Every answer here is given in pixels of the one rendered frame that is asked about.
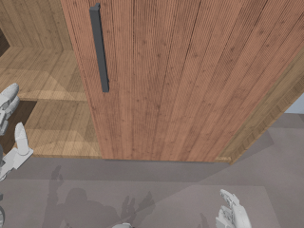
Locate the right robot hand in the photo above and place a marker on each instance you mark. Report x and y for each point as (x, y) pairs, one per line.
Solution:
(237, 217)

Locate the left robot hand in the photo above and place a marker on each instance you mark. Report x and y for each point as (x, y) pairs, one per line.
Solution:
(17, 156)

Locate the wardrobe door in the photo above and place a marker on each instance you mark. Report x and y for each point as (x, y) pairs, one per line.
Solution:
(285, 82)
(184, 75)

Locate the handle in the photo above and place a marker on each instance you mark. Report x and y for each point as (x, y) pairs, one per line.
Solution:
(97, 29)

